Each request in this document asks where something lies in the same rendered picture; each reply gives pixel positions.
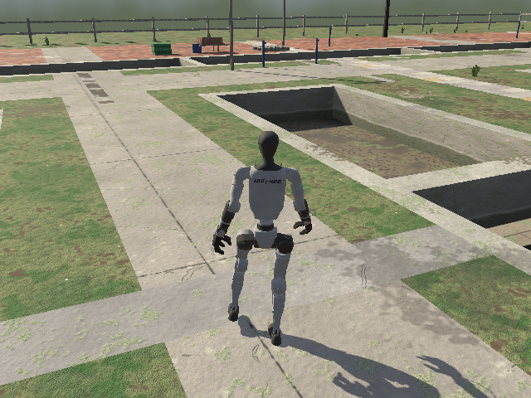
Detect robot right foot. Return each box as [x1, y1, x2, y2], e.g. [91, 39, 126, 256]
[268, 323, 281, 346]

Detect left robot hand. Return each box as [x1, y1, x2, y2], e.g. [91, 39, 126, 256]
[212, 232, 231, 255]

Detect robot left forearm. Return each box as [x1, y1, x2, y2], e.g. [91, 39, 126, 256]
[216, 200, 235, 237]

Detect robot left upper arm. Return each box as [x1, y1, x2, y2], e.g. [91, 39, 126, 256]
[227, 167, 251, 213]

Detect robot right upper arm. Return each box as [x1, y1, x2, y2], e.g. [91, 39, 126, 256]
[285, 167, 306, 211]

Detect robot right forearm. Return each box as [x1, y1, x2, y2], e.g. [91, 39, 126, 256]
[298, 199, 311, 226]

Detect right robot hand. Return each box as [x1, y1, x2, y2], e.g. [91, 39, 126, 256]
[293, 221, 312, 235]

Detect robot left thigh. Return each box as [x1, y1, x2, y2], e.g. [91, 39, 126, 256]
[236, 230, 254, 272]

